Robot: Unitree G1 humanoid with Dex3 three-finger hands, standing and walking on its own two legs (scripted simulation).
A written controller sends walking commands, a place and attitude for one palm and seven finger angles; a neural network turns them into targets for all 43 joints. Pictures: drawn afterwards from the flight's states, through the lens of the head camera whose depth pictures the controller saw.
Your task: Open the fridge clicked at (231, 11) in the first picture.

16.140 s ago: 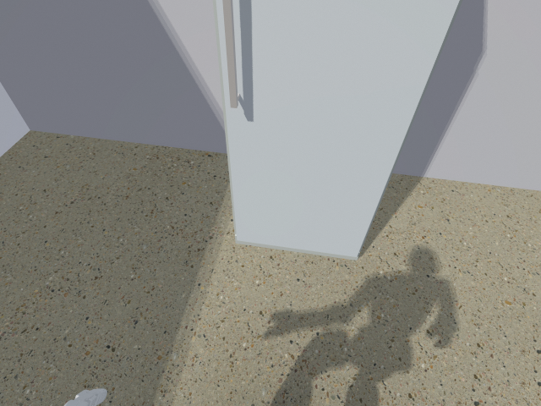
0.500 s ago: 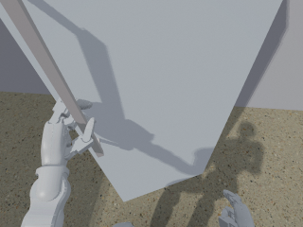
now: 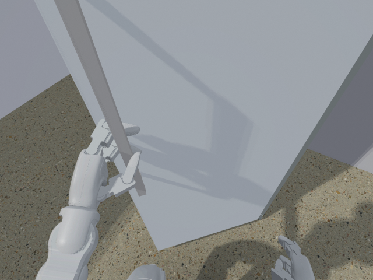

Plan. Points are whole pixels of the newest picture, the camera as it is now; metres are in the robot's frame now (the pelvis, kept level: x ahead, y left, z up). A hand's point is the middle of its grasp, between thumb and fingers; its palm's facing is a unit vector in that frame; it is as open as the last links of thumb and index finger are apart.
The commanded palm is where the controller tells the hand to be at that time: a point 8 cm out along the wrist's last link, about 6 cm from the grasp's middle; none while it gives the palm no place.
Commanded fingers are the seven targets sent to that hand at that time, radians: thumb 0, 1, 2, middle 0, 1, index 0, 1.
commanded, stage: walk backward, drawing the door open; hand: left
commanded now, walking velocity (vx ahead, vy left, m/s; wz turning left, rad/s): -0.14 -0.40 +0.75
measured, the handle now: (118, 125) +0.32 +0.12 +0.21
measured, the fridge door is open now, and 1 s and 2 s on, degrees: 47 82 72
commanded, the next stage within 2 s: stop walking and hold the door back in 0.72 s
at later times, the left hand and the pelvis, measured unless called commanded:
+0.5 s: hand (188, 258) +0.14 +0.00 +0.15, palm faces +0.44 -0.86 -0.27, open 7.0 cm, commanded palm +0.09 +0.03 +0.15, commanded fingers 0.00 0.90 0.90 -0.45 -1.40 -0.45 -1.40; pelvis -0.06 -0.23 +0.00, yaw +24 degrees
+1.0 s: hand out of the picture +0.08 -0.10 +0.14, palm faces +0.81 -0.51 -0.31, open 6.1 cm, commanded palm +0.03 -0.04 +0.14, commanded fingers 0.00 0.90 0.90 -0.45 -1.40 -0.45 -1.40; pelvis -0.01 -0.45 +0.00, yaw +43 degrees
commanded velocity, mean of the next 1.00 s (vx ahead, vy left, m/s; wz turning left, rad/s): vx -0.07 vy -0.21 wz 0.60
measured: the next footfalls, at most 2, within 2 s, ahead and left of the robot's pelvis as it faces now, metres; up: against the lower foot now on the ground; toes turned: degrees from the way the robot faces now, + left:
left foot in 0.10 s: -0.01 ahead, +0.09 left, +0.00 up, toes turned +14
right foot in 0.36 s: +0.05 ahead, -0.30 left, +0.00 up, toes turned +15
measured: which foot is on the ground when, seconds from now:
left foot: up 0.00-0.08, down 0.10-0.36, up 0.38-0.58, down 0.60-0.86, up 0.88-1.00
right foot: down 0.00-0.10, up 0.12-0.34, down 0.36-0.58, up 0.60-0.84, down 0.86-1.00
